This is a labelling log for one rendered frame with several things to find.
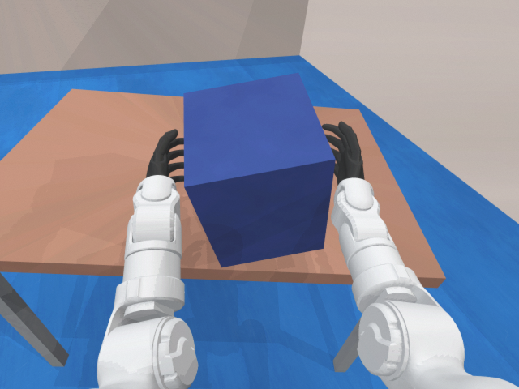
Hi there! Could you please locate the table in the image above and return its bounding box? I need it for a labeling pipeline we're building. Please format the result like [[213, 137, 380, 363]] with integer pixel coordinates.
[[0, 89, 446, 372]]

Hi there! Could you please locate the robot left upper arm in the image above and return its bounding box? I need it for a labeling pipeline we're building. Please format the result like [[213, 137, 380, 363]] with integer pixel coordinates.
[[92, 316, 198, 389]]

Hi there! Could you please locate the robot right forearm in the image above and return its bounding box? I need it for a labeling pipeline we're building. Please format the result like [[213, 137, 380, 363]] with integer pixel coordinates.
[[331, 178, 465, 360]]

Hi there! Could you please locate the right robot hand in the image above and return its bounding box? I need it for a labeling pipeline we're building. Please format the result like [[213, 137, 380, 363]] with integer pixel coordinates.
[[322, 121, 365, 185]]

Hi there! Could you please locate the left robot hand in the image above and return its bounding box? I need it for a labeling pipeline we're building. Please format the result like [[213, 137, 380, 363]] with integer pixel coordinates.
[[146, 129, 184, 183]]

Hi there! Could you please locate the robot left forearm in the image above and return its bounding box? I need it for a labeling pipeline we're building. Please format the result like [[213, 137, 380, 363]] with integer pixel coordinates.
[[97, 175, 185, 385]]

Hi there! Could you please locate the robot right upper arm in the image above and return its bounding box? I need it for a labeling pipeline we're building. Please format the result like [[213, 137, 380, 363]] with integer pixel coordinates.
[[357, 300, 519, 389]]

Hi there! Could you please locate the carton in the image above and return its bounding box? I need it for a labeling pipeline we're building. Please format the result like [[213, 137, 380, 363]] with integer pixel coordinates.
[[183, 73, 336, 267]]

